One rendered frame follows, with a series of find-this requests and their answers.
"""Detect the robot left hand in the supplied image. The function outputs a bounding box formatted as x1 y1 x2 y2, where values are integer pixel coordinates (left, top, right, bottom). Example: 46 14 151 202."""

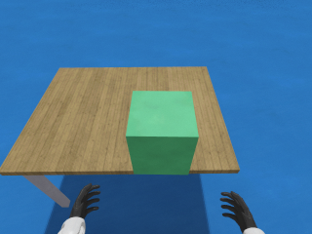
69 183 100 219

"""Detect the robot right hand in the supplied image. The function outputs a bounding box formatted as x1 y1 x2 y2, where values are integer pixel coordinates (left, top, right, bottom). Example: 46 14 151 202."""
219 191 257 233

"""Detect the robot left forearm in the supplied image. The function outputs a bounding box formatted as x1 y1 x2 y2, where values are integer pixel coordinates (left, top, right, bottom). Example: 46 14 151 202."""
58 216 86 234

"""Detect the carton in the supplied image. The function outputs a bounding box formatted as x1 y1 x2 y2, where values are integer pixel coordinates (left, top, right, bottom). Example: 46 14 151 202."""
126 91 199 176

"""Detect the table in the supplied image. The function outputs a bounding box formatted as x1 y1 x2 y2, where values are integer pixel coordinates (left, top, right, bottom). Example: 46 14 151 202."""
0 66 240 208

